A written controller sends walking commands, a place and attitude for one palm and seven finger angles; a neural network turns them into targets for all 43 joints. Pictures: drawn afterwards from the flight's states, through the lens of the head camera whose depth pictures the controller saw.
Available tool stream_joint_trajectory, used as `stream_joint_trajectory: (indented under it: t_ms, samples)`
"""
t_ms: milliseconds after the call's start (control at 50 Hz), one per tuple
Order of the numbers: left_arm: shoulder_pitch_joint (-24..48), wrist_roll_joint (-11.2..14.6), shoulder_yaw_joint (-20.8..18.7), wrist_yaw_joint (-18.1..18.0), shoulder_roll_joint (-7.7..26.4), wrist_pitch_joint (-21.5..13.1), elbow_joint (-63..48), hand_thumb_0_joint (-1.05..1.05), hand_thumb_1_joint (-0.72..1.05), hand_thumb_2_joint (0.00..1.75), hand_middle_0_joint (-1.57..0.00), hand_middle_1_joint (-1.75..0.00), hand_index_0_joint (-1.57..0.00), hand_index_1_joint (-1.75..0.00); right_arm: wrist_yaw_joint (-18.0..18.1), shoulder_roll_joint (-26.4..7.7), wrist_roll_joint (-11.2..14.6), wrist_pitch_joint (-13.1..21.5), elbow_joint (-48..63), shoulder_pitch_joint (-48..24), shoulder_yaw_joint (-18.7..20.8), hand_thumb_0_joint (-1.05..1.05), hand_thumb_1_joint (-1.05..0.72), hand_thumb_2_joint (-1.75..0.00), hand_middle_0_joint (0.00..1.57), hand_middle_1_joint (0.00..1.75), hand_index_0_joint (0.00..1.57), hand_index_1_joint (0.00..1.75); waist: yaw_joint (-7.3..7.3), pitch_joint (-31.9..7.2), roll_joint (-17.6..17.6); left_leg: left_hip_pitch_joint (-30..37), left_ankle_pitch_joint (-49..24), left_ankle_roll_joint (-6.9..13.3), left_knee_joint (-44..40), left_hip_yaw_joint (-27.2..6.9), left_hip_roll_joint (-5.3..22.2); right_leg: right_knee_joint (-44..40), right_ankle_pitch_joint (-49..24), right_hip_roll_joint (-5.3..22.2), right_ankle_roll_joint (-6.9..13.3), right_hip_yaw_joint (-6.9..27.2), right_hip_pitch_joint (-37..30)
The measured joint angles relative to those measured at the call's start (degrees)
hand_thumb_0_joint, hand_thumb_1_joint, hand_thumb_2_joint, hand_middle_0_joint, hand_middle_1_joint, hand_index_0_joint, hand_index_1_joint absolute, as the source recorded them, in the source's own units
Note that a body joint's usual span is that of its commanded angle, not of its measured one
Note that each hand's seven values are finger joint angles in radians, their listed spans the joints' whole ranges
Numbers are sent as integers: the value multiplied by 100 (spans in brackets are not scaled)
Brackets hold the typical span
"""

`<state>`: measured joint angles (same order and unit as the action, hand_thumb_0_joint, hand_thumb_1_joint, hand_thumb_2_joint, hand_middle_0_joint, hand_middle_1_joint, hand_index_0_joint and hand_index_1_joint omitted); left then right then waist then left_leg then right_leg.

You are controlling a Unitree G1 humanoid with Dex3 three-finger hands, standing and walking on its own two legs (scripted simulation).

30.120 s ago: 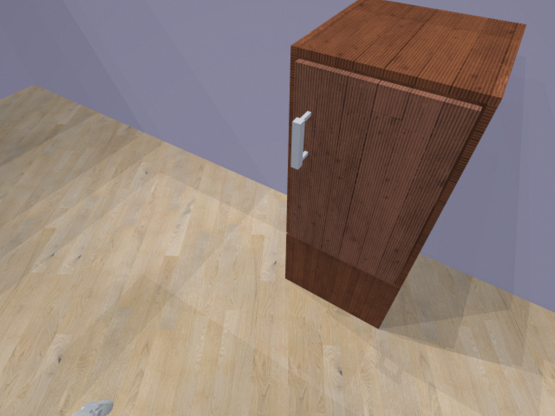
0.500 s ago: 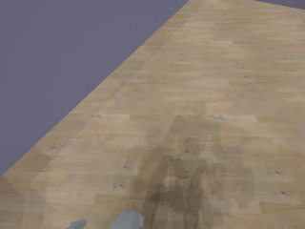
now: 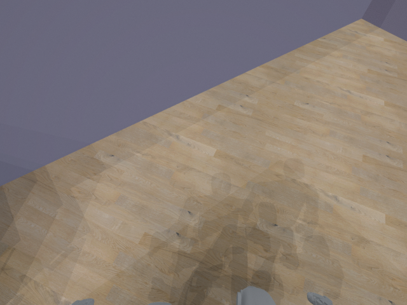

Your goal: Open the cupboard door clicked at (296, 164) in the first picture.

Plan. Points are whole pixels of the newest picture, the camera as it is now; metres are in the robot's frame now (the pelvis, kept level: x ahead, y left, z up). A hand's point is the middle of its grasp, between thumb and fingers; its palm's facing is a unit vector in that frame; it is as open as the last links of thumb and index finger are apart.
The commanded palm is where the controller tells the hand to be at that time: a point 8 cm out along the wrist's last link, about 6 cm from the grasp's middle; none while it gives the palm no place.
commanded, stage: turn to face it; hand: left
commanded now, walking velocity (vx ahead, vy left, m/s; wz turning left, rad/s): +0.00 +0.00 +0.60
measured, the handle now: out of the picture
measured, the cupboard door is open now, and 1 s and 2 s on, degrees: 45 45 45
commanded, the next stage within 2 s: none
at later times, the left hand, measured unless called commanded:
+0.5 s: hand out of the picture +0.03 +0.14 -0.15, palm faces +0.31 -0.92 -0.25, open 7.4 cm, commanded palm none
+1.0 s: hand out of the picture -0.04 +0.17 -0.16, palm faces +0.58 -0.76 -0.28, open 7.4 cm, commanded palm none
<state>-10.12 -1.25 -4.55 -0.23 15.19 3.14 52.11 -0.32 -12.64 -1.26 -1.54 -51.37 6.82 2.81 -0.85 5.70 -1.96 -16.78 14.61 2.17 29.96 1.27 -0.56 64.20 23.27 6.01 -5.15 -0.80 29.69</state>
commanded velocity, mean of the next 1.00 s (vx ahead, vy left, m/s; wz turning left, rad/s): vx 0.00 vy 0.00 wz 0.60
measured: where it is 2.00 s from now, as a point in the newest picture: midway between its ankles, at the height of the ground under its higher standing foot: outside the picture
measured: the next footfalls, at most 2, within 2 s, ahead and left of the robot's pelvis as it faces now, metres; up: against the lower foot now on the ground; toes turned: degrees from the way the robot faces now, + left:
right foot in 0.24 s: +0.06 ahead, -0.16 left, +0.00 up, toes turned +6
left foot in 0.64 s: -0.02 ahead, +0.09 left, +0.00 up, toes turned +31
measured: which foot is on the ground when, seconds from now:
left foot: down 0.00-0.24, up 0.26-0.62, down 0.64-1.00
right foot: up 0.00-0.22, down 0.24-0.64, up 0.66-1.00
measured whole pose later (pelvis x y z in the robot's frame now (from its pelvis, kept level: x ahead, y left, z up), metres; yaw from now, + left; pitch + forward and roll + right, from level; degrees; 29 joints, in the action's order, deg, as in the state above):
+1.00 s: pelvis +0.00 -0.07 -0.01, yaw +36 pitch +1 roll +0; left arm -9.5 -0.9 -3.6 -0.1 13.8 2.1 49.2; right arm -0.8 -13.0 -1.5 -3.3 -51.9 8.8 3.8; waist 0.7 4.8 1.1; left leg -20.2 13.3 -1.4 32.4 -5.8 -1.2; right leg 38.3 20.4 2.2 -3.7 -1.5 19.3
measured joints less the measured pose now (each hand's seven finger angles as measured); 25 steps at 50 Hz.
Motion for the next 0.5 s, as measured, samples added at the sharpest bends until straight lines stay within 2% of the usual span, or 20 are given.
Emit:
stream_joint_trajectory:
  t_ms: [120, 180, 220, 240, 260, 300, 340, 380, 420, 500]
  samples:
    - [306, 25, 48, -5, -63, -29, -213, 1, 91, 90, -20, -30, -19, -30, -22, 43, -26, -47, -132, 341, 32, 1, -90, -90, 20, 30, 20, 30, 165, -62, 153, 12, -158, -112, -183, -382, -36, -1034, -16, -179, -8, 110, -250]
    - [417, 53, 95, -7, -138, -65, -298, 1, 90, 90, -20, -30, -19, -30, -24, 29, -37, -110, -178, 459, 85, 1, -90, -90, 20, 30, 20, 30, 272, -77, 262, -108, -121, -218, -34, -596, -66, -1914, -32, -352, 63, 66, -653]
    - [429, 67, 135, -7, -183, -138, -370, 1, 90, 90, -20, -30, -19, -30, -24, 7, -16, -151, -198, 542, 129, 1, -90, -90, 20, 30, 20, 30, 310, -111, 310, -249, -40, -313, 182, -739, -129, -2802, -440, -446, 124, -2, -1089]
    - [407, 49, 151, -18, -209, -200, -405, 1, 90, 90, -20, -30, -20, -30, -30, -16, 11, -168, -202, 585, 156, 1, -90, -90, 20, 30, 20, 30, 301, -151, 323, -375, 73, -332, 394, -771, -165, -3147, -457, -439, 316, -47, -1256]
    - [415, 23, 176, -38, -287, -239, -399, 1, 90, 90, -20, -30, -20, -30, -33, -76, 25, -193, -236, 561, 197, 1, -90, -90, 20, 30, 20, 30, 303, -110, 429, -544, 556, -361, 846, -789, -158, -3080, -427, -463, 469, -133, -1244]
    - [369, 11, 246, -68, -417, -266, -384, 1, 90, 90, -20, -30, -20, -30, -36, -166, 13, -261, -296, 513, 257, 1, -90, -90, 20, 30, 20, 30, 342, -33, 502, -936, 1214, -415, 2139, -617, -203, -2988, -430, -376, 595, -296, -1313]
    - [266, 17, 283, -89, -514, -253, -347, 1, 90, 90, -20, -30, -20, -30, -66, -220, 9, -309, -335, 473, 289, 1, -90, -90, 20, 30, 20, 30, 365, 2, 491, -1218, 1149, -501, 3197, -362, -138, -3113, -492, -266, 611, -436, -1484]
    - [152, 13, 303, -94, -566, -238, -296, 1, 90, 90, -20, -30, -20, -30, -106, -232, 9, -340, -342, 434, 294, 1, -91, -90, 20, 30, 20, 30, 390, 0, 430, -1342, 947, -581, 3677, -175, -16, -3265, -550, -163, 606, -579, -1623]
    - [56, 3, 309, -93, -587, -229, -241, 1, 90, 90, -20, -30, -20, -30, -136, -213, 15, -358, -335, 393, 290, 1, -91, -90, 20, 30, 20, 30, 393, -3, 341, -1308, 860, -637, 3635, -57, 99, -3378, -578, -61, 602, -730, -1727]
    - [-92, -15, 263, -88, -541, -253, -179, 1, 91, 90, -21, -30, -20, -30, -164, -168, 24, -371, -334, 260, 258, 1, -91, -90, 20, 30, 19, 30, 289, 24, 182, -987, 993, -676, 2772, 98, 244, -3413, -551, 120, 575, -1052, -1820]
